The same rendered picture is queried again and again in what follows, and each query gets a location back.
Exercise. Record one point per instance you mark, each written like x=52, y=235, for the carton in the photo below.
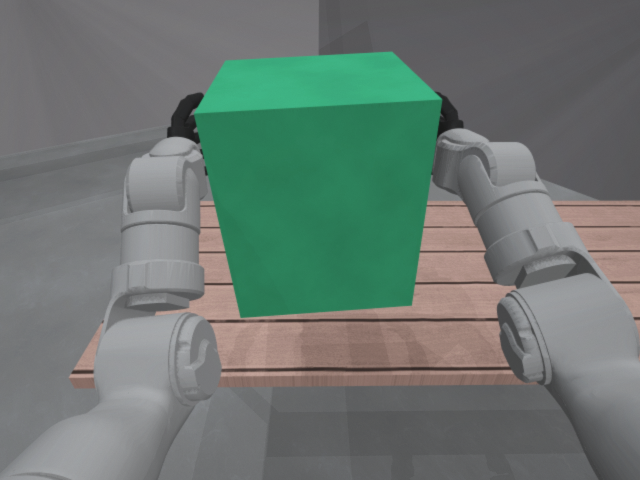
x=320, y=169

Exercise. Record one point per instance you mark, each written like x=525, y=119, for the robot left forearm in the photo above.
x=160, y=225

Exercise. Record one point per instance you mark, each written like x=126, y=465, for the robot left upper arm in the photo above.
x=150, y=373

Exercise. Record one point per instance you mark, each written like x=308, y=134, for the robot right upper arm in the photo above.
x=573, y=336

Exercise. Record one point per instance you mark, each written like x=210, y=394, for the table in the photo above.
x=449, y=336

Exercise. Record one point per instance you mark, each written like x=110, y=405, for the robot right forearm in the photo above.
x=526, y=240

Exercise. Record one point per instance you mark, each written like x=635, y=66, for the right robot hand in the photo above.
x=450, y=116

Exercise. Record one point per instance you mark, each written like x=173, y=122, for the left robot hand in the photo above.
x=181, y=124

